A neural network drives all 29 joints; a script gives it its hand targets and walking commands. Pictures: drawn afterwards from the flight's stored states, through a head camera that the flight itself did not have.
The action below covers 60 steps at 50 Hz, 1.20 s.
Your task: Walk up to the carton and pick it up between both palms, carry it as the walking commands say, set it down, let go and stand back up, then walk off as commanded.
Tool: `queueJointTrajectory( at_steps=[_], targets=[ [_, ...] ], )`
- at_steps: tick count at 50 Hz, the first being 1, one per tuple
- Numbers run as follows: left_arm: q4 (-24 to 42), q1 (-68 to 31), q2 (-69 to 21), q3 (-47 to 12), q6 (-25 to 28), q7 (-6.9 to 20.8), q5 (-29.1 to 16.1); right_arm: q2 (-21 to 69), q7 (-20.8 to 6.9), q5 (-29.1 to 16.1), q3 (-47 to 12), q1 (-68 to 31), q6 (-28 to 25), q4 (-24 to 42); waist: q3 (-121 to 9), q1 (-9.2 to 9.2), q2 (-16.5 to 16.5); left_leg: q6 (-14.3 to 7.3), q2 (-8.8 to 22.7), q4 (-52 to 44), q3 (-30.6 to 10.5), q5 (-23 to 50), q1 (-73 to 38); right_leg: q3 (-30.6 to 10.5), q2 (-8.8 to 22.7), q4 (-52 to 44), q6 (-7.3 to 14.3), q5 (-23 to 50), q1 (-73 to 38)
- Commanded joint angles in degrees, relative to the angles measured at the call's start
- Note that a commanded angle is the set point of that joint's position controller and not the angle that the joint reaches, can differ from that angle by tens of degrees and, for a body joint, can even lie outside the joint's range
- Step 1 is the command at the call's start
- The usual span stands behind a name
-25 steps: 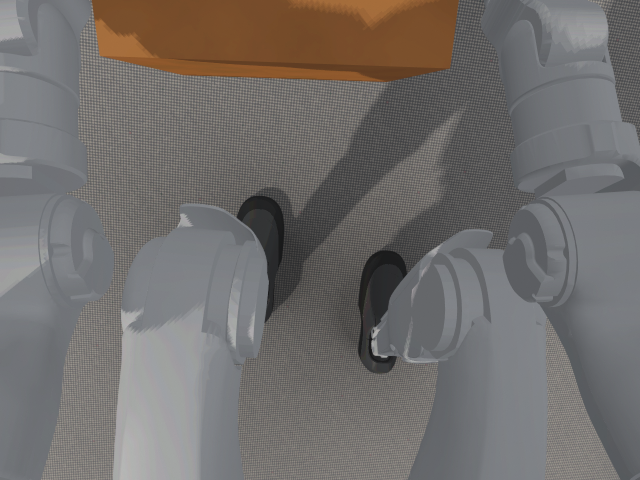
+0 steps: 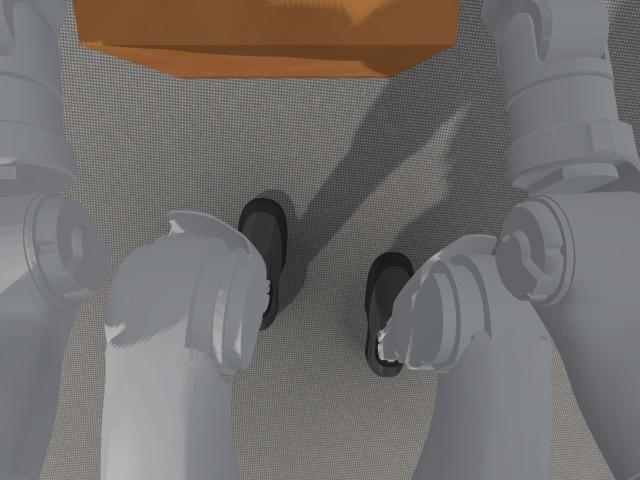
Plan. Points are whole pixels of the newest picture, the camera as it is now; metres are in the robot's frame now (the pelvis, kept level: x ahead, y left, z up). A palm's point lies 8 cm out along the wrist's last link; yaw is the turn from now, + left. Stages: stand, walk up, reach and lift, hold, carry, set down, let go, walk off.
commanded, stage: set down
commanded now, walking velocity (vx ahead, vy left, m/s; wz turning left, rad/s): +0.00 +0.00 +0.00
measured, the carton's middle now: out of the picture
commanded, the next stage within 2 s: none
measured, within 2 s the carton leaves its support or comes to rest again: neither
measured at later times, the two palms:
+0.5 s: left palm out of the picture +0.52 +0.30 -0.14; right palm out of the picture +0.58 -0.07 -0.15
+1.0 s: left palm out of the picture +0.52 +0.30 -0.14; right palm out of the picture +0.58 -0.07 -0.16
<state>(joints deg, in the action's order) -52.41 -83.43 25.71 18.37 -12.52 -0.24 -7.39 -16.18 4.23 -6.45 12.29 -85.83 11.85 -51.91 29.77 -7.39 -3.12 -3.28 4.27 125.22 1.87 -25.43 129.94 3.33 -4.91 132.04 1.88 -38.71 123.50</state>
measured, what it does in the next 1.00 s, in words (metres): stands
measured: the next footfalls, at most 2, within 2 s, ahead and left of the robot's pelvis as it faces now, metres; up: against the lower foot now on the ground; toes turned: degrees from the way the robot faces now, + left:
none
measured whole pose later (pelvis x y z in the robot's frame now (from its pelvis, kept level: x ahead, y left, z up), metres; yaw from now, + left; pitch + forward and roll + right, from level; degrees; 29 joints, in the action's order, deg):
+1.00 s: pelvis +0.00 +0.00 -0.01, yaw +0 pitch +29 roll +1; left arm -59.7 -83.0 25.8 18.1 -4.7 2.0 -9.6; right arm -18.5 5.4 -7.5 5.5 -85.2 7.4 -56.1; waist 30.0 -8.2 -2.2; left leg -2.4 4.3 127.6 1.8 -26.5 130.0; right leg 3.5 -5.2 134.8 2.3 -39.8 123.8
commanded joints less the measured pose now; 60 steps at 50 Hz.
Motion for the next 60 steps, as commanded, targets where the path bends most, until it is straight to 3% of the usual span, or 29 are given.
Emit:
queueJointTrajectory(
  at_steps=[1,12,37,44,46,51,56,60],
  targets=[
    [5.0,-22.1,-54.6,-22.3,-1.7,16.8,-4.3,52.8,-14.0,-2.6,-23.4,-24.8,1.1,5.6,-79.8,-3.96,-0.7,1.9,-6.2,-7.2,-1.5,20.1,-45.9,-1.6,-3.4,-14.3,0.9,14.4,-18.3],
    [2.3,-18.5,-53.2,-20.3,-1.1,17.3,-2.7,53.0,-13.6,-0.7,-22.2,-20.0,1.0,2.5,-69.9,-4.52,-0.7,1.9,-6.2,-6.6,-1.6,17.9,-39.4,-2.8,-3.4,-14.3,0.6,13.9,-14.7],
    [-2.9,-16.7,-44.7,-15.0,0.4,16.1,-1.2,46.0,-11.7,0.9,-20.1,-18.4,0.8,-0.6,-63.3,-5.57,-1.4,1.9,-5.2,-5.7,-1.4,12.7,-36.0,-3.5,-2.8,-13.8,0.0,10.6,-16.0],
    [-5.6,-13.7,-29.2,-11.4,3.2,11.5,-0.5,29.9,-7.4,0.3,-17.7,-16.1,-0.9,-1.8,-64.9,-6.00,-1.5,2.4,-4.7,-5.6,-1.2,13.1,-39.1,-3.3,-2.1,-13.5,-1.0,10.3,-18.2],
    [-6.1,-12.2,-21.8,-10.1,4.6,9.2,-0.5,22.5,-5.4,-0.4,-17.0,-15.3,-1.8,-1.6,-66.4,-6.33,-1.5,2.5,-4.5,-5.6,-1.2,13.8,-40.9,-3.2,-1.9,-13.4,-1.4,10.4,-19.3],
    [-8.0,-7.4,0.7,-6.0,8.9,1.3,-2.9,-0.4,1.2,-2.4,-14.2,-11.5,-4.5,-0.6,-70.1,-5.05,-1.5,2.6,-4.0,-6.1,-2.3,18.3,-45.7,-2.8,-1.1,-13.7,-2.6,12.7,-21.5],
    [-2.3,-10.8,5.6,-6.5,12.0,-2.2,-7.4,-4.4,3.7,-6.0,-14.3,-15.8,-6.9,6.9,-88.1,-5.31,-1.3,2.0,-4.1,-4.3,-3.5,32.2,-54.4,-3.0,-1.0,-11.9,-3.1,23.3,-25.5],
    [2.3,-12.0,9.3,-5.5,12.2,-3.1,-7.8,-7.3,4.3,-6.3,-12.3,-13.8,-6.6,6.2,-93.7,-4.82,1.0,1.9,-3.7,-4.6,-4.4,36.1,-60.0,-2.8,-0.3,-12.3,-3.2,22.4,-20.1]
  ],
)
